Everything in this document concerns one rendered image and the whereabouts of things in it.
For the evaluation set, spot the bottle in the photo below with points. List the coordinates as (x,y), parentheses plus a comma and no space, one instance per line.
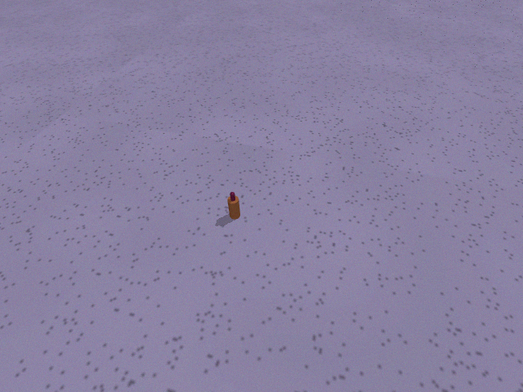
(233,204)

